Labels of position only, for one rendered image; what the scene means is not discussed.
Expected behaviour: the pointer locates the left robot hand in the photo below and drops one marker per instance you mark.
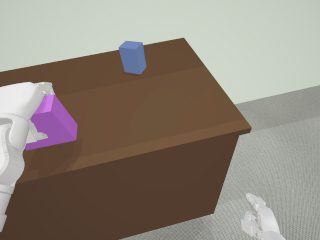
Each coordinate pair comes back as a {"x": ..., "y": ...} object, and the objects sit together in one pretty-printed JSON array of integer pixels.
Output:
[{"x": 22, "y": 100}]

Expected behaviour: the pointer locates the table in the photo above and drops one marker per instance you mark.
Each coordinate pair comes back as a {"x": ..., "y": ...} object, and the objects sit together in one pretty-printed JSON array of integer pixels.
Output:
[{"x": 152, "y": 149}]

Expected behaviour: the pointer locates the right robot hand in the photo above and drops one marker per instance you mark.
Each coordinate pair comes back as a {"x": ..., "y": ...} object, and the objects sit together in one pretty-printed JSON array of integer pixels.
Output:
[{"x": 264, "y": 220}]

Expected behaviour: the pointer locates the sponge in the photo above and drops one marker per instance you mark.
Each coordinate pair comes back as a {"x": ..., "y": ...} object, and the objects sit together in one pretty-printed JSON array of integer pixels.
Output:
[{"x": 52, "y": 119}]

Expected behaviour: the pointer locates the left robot forearm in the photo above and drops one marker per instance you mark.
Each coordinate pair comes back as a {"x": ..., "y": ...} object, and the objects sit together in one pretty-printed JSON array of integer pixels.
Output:
[{"x": 13, "y": 135}]

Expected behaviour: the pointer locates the right robot forearm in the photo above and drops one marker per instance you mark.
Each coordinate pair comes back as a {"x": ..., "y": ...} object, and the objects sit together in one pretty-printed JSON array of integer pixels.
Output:
[{"x": 271, "y": 235}]

